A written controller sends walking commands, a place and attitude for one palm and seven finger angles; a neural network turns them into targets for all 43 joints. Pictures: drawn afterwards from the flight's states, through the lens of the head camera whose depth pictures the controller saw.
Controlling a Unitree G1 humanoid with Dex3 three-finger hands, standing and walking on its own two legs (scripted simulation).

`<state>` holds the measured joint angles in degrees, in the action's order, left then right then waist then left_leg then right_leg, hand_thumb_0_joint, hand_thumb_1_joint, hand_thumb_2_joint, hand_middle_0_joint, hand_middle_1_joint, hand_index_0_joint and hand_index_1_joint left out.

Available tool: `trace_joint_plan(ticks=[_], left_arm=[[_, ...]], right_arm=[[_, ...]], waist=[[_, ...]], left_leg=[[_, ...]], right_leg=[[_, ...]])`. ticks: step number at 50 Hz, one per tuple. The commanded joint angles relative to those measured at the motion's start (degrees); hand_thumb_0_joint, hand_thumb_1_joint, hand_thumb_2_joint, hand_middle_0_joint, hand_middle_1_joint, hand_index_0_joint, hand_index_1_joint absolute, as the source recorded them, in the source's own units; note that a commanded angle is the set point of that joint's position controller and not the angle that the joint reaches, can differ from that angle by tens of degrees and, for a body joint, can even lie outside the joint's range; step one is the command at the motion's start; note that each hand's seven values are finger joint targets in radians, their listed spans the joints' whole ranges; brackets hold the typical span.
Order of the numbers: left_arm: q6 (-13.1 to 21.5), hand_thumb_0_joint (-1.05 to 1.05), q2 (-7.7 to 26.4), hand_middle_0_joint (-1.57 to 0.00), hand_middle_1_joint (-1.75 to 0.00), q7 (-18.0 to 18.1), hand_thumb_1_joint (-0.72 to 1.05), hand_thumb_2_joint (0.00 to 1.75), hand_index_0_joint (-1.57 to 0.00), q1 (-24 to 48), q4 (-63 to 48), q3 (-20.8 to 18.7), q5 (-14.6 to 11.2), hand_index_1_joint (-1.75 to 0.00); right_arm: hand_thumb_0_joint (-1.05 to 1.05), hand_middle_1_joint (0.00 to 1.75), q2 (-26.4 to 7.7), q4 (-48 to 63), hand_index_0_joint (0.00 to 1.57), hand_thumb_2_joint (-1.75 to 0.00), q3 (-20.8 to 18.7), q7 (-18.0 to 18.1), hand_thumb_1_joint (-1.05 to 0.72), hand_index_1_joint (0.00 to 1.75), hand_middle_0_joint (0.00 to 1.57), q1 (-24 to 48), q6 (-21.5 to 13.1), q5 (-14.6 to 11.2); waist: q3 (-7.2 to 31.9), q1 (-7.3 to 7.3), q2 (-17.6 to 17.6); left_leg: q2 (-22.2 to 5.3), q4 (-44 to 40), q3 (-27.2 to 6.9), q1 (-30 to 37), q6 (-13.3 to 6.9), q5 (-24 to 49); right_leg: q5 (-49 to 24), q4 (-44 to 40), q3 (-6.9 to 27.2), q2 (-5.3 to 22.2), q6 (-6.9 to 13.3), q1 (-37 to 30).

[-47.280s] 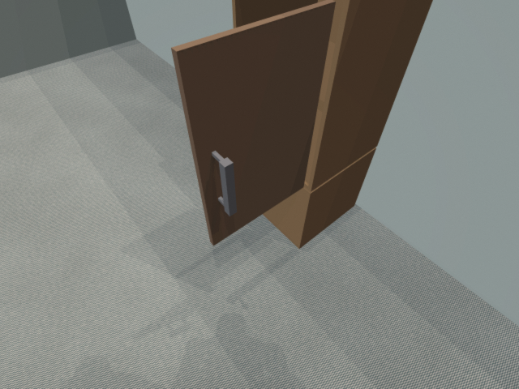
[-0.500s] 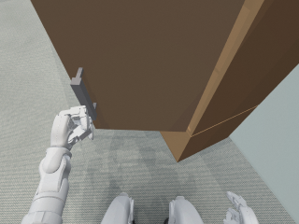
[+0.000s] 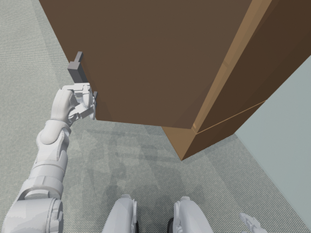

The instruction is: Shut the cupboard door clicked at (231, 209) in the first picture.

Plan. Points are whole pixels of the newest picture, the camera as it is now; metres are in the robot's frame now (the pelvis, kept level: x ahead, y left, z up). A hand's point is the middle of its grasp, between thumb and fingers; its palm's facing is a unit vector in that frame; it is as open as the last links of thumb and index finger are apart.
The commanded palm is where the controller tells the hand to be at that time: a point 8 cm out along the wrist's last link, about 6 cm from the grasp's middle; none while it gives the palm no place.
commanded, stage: push the door shut along its arc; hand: left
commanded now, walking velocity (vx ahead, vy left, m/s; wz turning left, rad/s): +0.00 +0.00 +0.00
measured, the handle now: (86, 83) +0.49 +0.20 +0.04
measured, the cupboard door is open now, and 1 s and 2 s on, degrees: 58 41 30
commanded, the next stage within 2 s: pull the fist back off the door in 1.36 s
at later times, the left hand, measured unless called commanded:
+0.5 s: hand (102, 87) +0.48 +0.16 +0.04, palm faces -0.25 -0.97 -0.06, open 3.2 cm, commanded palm +0.49 +0.18 +0.05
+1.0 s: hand (124, 70) +0.54 +0.11 +0.05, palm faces -0.37 -0.93 -0.05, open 3.0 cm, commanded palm +0.55 +0.14 +0.05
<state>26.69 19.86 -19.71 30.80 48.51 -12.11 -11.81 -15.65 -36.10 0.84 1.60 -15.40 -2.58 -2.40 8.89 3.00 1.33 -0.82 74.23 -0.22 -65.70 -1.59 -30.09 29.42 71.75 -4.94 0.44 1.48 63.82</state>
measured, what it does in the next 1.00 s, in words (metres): stands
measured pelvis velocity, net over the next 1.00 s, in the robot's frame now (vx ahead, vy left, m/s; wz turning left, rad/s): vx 0.00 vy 0.00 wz -0.05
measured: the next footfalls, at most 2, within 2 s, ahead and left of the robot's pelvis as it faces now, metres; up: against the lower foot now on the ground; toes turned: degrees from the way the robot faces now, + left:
none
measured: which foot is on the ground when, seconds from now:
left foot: down 0.00-1.00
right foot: down 0.00-1.00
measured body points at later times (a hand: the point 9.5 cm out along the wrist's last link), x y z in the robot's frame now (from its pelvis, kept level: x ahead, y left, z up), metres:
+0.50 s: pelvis -0.01 +0.01 -0.01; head +0.13 +0.03 +0.41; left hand +0.49 +0.21 +0.05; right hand +0.05 -0.26 -0.12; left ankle +0.05 +0.10 -0.62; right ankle +0.04 -0.11 -0.62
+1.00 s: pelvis +0.00 +0.00 -0.03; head +0.17 +0.01 +0.39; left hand +0.56 +0.16 +0.05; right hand +0.00 -0.26 -0.13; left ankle +0.05 +0.10 -0.62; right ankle +0.04 -0.11 -0.62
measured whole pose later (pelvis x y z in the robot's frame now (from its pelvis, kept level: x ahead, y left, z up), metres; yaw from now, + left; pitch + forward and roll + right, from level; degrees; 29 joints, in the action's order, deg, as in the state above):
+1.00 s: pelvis +0.00 +0.00 -0.03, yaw -3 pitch +29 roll -4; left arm 19.4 31.1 -26.8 61.2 69.3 -15.8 -4.2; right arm -15.7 -36.2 3.1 -0.2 -20.4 -1.5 -0.8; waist 8.3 12.1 3.3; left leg -2.9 80.2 0.0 -77.4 -2.0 -32.0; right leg 29.7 76.2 -4.5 -1.6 1.4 75.6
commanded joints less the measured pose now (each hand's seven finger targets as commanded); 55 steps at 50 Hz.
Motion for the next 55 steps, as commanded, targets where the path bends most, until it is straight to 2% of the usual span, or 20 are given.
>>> trace_joint_plan(ticks=[1,4,7,10,13,14,17,20,23,24,29,32,36,38,40,43,47,49,52,55], left_arm=[[3.2,0.00,7.5,-1.30,-1.50,-1.2,0.90,0.90,-1.30,27.8,-9.2,0.5,-0.3,-1.50],[3.4,0.00,7.7,-1.30,-1.50,-1.6,0.90,0.90,-1.30,34.8,-5.5,1.6,0.8,-1.50],[3.7,0.00,7.9,-1.30,-1.50,-2.4,0.90,0.90,-1.30,37.4,-4.6,1.9,1.0,-1.50],[3.3,0.00,9.1,-1.30,-1.50,-3.3,0.90,0.90,-1.30,38.2,-2.2,1.6,1.0,-1.50],[2.9,0.00,9.7,-1.30,-1.50,-3.5,0.90,0.90,-1.30,43.0,-0.2,1.8,1.4,-1.50],[2.8,0.00,9.7,-1.30,-1.50,-3.4,0.90,0.90,-1.30,43.8,0.2,2.0,1.7,-1.50],[2.9,0.00,9.5,-1.30,-1.50,-3.5,0.90,0.90,-1.30,47.2,0.3,2.9,2.4,-1.50],[1.8,0.00,9.1,-1.30,-1.50,-3.8,0.90,0.90,-1.30,48.8,2.3,3.5,2.8,-1.50],[1.3,0.00,11.2,-1.30,-1.50,-3.9,0.90,0.90,-1.30,51.2,3.2,2.2,3.3,-1.50],[1.1,0.00,9.8,-1.30,-1.50,-4.0,0.90,0.90,-1.30,52.5,2.8,3.5,3.5,-1.50],[-0.1,0.00,12.5,-1.30,-1.50,-4.4,0.90,0.90,-1.30,54.1,3.9,1.6,3.9,-1.50],[-0.6,0.00,14.1,-1.30,-1.50,-4.7,0.90,0.90,-1.30,53.7,4.1,-0.1,3.9,-1.50],[-1.7,0.00,18.3,-1.30,-1.50,-4.3,0.90,0.90,-1.30,56.0,6.8,-3.5,4.3,-1.50],[-1.8,0.00,21.2,-1.30,-1.50,-4.3,0.90,0.90,-1.30,55.5,7.4,-5.6,5.1,-1.50],[-2.0,0.00,20.5,-1.30,-1.50,-4.6,0.90,0.90,-1.30,56.2,7.1,-4.7,5.5,-1.50],[-2.5,0.00,21.8,-1.30,-1.50,-5.3,0.90,0.90,-1.30,55.4,7.7,-5.7,5.9,-1.50],[-4.9,0.00,20.7,-1.30,-1.50,-6.4,0.90,0.90,-1.30,56.5,10.2,-4.7,6.0,-1.50],[-5.6,0.00,22.6,-1.30,-1.50,-6.7,0.90,0.90,-1.30,58.8,10.2,-5.3,6.4,-1.50],[-6.0,0.00,21.4,-1.30,-1.50,-7.8,0.90,0.90,-1.30,62.9,9.5,-3.3,6.2,-1.50],[-6.8,0.00,22.1,-1.30,-1.50,-8.6,0.90,0.90,-1.30,64.6,9.5,-3.3,6.1,-1.50]], right_arm=[[0.00,0.30,-9.5,4.7,0.20,-0.90,-3.6,0.6,-0.90,0.30,0.20,-4.8,-2.2,0.1],[0.00,0.30,-9.7,3.7,0.20,-0.90,-3.5,0.7,-0.90,0.30,0.20,-5.2,-2.1,0.1],[0.00,0.30,-10.2,3.2,0.20,-0.90,-3.6,0.5,-0.90,0.30,0.20,-6.2,-2.3,0.2],[0.00,0.30,-10.4,3.1,0.20,-0.90,-3.4,0.3,-0.90,0.30,0.20,-6.6,-2.1,0.2],[0.00,0.30,-10.8,2.4,0.20,-0.90,-3.2,0.4,-0.90,0.30,0.20,-7.4,-2.1,0.3],[0.00,0.30,-10.8,2.4,0.20,-0.90,-3.1,0.3,-0.90,0.30,0.20,-7.5,-2.1,0.3],[0.00,0.30,-11.2,1.9,0.20,-0.90,-3.2,0.1,-0.90,0.30,0.20,-8.6,-2.3,0.7],[0.00,0.30,-11.2,1.8,0.20,-0.90,-3.1,-0.1,-0.90,0.30,0.20,-9.4,-2.2,0.8],[0.00,0.30,-11.5,1.5,0.20,-0.90,-3.0,-0.1,-0.90,0.30,0.20,-10.1,-2.0,1.0],[0.00,0.30,-11.3,1.4,0.20,-0.90,-3.0,-0.2,-0.90,0.30,0.20,-10.3,-2.0,1.1],[0.00,0.30,-11.6,1.1,0.20,-0.90,-2.9,-0.4,-0.90,0.30,0.20,-11.6,-1.7,1.2],[0.00,0.30,-11.4,1.5,0.20,-0.90,-2.7,-0.7,-0.90,0.30,0.20,-12.1,-1.4,1.3],[0.00,0.30,-11.3,1.9,0.20,-0.90,-2.1,-0.6,-0.90,0.30,0.20,-12.8,-1.1,1.4],[0.00,0.30,-11.3,2.3,0.20,-0.90,-1.9,-0.7,-0.90,0.30,0.20,-12.9,-0.9,1.5],[0.00,0.30,-11.0,2.4,0.20,-0.90,-1.9,-0.8,-0.90,0.30,0.20,-13.2,-0.8,1.6],[0.00,0.30,-11.1,2.5,0.20,-0.90,-2.0,-0.9,-0.90,0.30,0.20,-13.9,-0.6,1.8],[0.00,0.30,-11.1,2.6,0.20,-0.90,-1.9,-0.8,-0.90,0.30,0.20,-14.4,-0.2,1.6],[0.00,0.30,-11.2,2.4,0.20,-0.90,-1.8,-0.5,-0.90,0.30,0.20,-14.8,-0.1,1.6],[0.00,0.30,-11.3,1.6,0.20,-0.90,-1.9,0.0,-0.90,0.30,0.20,-14.9,-0.8,1.7],[0.00,0.30,-11.4,1.1,0.20,-0.90,-1.8,0.3,-0.90,0.30,0.20,-15.3,-1.4,1.9]], waist=[[24.7,4.27,3.7],[22.3,5.87,3.3],[25.9,6.07,5.6],[25.4,6.07,5.7],[24.0,7.76,5.4],[23.9,7.56,6.8],[26.3,8.64,8.2],[26.2,9.48,7.5],[27.4,9.54,9.2],[27.8,9.99,9.9],[29.5,10.46,9.6],[31.2,9.77,10.5],[28.6,10.62,7.9],[30.0,9.71,8.7],[30.8,10.37,8.5],[33.0,9.79,10.6],[30.4,11.54,7.3],[29.9,12.06,6.3],[31.1,13.26,8.5],[32.2,13.31,9.2]], left_leg=[[0.3,-10.1,-4.5,19.2,-0.1,10.8],[0.2,-10.4,-5.2,17.6,-0.2,6.3],[0.3,-10.0,-5.6,20.5,-0.1,8.3],[0.2,-10.0,-5.8,19.6,-0.1,7.8],[-0.1,-9.6,-6.6,19.2,-0.2,7.0],[0.0,-9.6,-6.6,19.2,-0.1,6.5],[-0.3,-9.5,-8.1,22.2,0.2,7.5],[-0.3,-9.1,-8.2,21.7,0.0,8.0],[-0.5,-8.4,-8.5,22.0,0.2,9.0],[-0.5,-8.4,-8.8,22.9,0.2,9.5],[-0.7,-7.1,-8.4,22.8,0.0,12.6],[-0.8,-6.8,-8.3,23.7,0.1,15.8],[-0.7,-5.2,-6.9,17.5,-0.7,14.3],[-0.7,-4.6,-6.3,16.1,-0.6,14.8],[-0.7,-3.9,-5.9,15.8,-0.8,16.0],[-0.9,-3.1,-6.1,17.5,-0.5,19.8],[-1.1,-2.2,-5.4,13.8,-1.1,18.5],[-0.9,-1.6,-4.9,11.1,-1.4,16.8],[-1.0,-0.6,-5.0,12.4,-1.6,16.2],[-0.9,-0.1,-5.0,12.2,-1.6,16.5]], right_leg=[[-9.1,-9.8,4.0,-1.5,0.8,-8.0],[-5.5,-10.0,3.8,-1.4,0.7,-4.9],[-6.6,-9.5,3.6,-1.5,1.0,-3.8],[-5.9,-9.4,3.5,-1.7,1.2,-3.5],[-5.5,-8.8,3.2,-1.8,1.1,-0.6],[-5.1,-8.7,3.2,-1.8,1.2,0.0],[-5.7,-7.6,2.5,-1.9,1.3,2.7],[-6.0,-7.7,2.4,-2.0,1.2,3.0],[-6.2,-6.9,2.3,-2.0,1.4,4.3],[-6.5,-6.8,2.2,-2.0,1.4,5.0],[-8.0,-6.9,2.2,-2.3,1.3,4.3],[-9.3,-6.5,2.1,-2.5,1.4,3.3],[-9.0,-6.3,2.7,-3.0,1.2,1.6],[-9.3,-6.1,3.3,-3.0,1.2,-0.3],[-10.4,-6.0,3.4,-3.1,1.0,-0.7],[-13.0,-4.9,3.2,-3.3,1.1,-0.6],[-13.6,-5.3,3.5,-3.5,0.5,-0.6],[-13.0,-5.5,4.0,-3.5,0.4,-2.0],[-12.1,-5.6,4.2,-3.5,0.5,0.3],[-12.0,-5.5,4.2,-3.6,0.6,0.0]])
